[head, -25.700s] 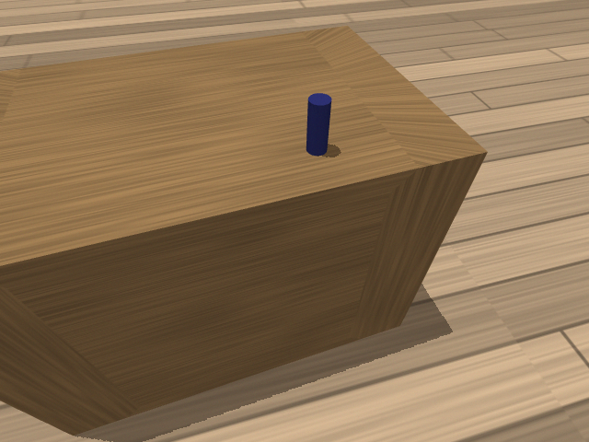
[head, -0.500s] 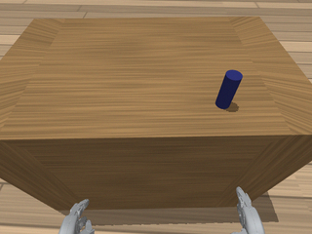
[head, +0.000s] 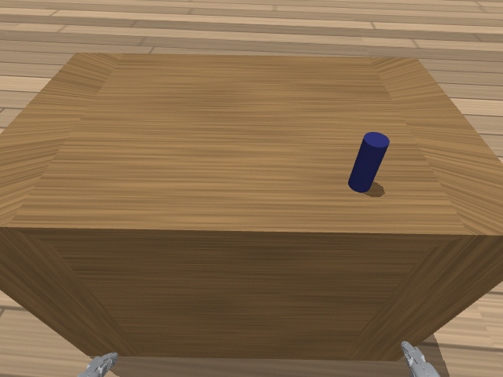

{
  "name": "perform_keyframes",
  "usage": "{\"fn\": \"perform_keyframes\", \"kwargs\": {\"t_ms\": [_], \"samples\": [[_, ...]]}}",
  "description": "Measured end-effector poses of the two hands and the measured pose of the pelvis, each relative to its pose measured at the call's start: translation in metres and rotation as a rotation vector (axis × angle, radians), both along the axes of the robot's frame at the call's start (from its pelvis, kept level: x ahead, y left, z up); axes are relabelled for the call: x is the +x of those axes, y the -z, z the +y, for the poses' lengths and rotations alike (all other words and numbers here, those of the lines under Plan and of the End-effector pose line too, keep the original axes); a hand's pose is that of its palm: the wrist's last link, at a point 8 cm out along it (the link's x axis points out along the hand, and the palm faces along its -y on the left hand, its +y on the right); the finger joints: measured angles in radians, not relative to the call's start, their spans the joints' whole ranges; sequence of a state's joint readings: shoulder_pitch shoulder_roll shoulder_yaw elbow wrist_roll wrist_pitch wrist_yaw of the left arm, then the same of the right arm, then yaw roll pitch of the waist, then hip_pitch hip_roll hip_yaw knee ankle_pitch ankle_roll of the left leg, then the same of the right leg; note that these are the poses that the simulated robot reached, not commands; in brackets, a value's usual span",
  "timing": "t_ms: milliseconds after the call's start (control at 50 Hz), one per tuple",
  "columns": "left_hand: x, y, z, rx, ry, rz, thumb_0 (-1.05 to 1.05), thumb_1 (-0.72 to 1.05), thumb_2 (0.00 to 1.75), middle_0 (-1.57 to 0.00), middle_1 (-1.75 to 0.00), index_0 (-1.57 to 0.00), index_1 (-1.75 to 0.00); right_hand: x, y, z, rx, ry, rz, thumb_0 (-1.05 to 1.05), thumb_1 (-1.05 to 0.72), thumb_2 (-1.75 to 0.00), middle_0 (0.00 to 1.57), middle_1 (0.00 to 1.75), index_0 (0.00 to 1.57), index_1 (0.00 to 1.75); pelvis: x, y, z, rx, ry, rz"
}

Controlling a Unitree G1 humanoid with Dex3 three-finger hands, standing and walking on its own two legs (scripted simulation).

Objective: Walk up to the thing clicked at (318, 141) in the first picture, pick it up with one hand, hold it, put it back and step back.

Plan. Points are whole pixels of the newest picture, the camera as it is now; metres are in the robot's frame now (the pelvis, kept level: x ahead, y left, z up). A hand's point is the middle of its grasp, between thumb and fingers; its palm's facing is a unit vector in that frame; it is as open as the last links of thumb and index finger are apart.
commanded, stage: home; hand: right
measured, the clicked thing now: (367, 163) +0.46 -0.21 +0.09
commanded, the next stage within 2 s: stand in 1.58 s
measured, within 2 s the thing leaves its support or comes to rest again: neither
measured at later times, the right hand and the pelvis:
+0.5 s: hand out of the picture +0.03 -0.26 -0.14, palm faces -0.07 +0.93 -0.36, open 17.5 cm; pelvis -0.03 +0.00 +0.01, yaw +1 degrees
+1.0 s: hand out of the picture +0.05 -0.25 -0.14, palm faces -0.05 +0.93 -0.37, open 17.5 cm; pelvis -0.02 +0.00 +0.01, yaw +1 degrees
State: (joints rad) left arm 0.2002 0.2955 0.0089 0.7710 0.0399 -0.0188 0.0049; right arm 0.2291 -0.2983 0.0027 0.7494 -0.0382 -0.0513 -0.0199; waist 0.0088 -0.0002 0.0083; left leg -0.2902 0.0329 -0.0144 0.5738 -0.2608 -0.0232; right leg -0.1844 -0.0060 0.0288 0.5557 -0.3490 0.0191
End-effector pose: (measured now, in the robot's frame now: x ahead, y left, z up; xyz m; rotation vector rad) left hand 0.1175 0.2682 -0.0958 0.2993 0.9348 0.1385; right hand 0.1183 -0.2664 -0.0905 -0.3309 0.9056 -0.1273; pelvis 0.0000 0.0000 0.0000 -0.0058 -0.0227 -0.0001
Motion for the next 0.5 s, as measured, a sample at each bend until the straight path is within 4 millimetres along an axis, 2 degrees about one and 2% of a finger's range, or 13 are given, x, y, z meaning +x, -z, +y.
{"fn": "perform_keyframes", "kwargs": {"t_ms": [120, 240, 380, 500], "samples": [[-0.036, 0.005, 0.030, 0.053, -0.033, 0.111, 0.01, 0.90, 0.89, -0.20, -0.30, -0.20, -0.29, -0.043, 0.002, -0.033, -0.065, 0.053, 0.132, -0.01, 0.58, -0.04, 0.06, 0.04, 0.05, 0.05, -0.008, -0.002, 0.000, -0.004, -0.002, -0.025], [-0.073, 0.010, 0.039, 0.059, -0.056, 0.221, 0.01, 0.90, 0.89, -0.20, -0.29, -0.20, -0.29, -0.075, 0.004, -0.043, -0.082, 0.081, 0.229, -0.01, 0.57, -0.04, 0.06, 0.05, 0.05, 0.05, -0.019, -0.006, 0.001, -0.008, -0.004, -0.042], [-0.107, 0.016, 0.035, 0.037, -0.071, 0.308, 0.01, 0.90, 0.89, -0.20, -0.29, -0.20, -0.29, -0.091, 0.009, -0.038, -0.063, 0.078, 0.290, -0.01, 0.55, -0.05, 0.06, 0.05, 0.05, 0.05, -0.028, -0.010, 0.001, -0.010, -0.009, -0.047], [-0.123, 0.018, 0.032, 0.026, -0.089, 0.340, 0.01, 0.90, 0.89, -0.20, -0.30, -0.20, -0.29, -0.093, 0.012, -0.033, -0.048, 0.073, 0.302, -0.01, 0.55, -0.05, 0.06, 0.05, 0.06, 0.05, -0.032, -0.011, 0.000, -0.010, -0.011, -0.051]]}}
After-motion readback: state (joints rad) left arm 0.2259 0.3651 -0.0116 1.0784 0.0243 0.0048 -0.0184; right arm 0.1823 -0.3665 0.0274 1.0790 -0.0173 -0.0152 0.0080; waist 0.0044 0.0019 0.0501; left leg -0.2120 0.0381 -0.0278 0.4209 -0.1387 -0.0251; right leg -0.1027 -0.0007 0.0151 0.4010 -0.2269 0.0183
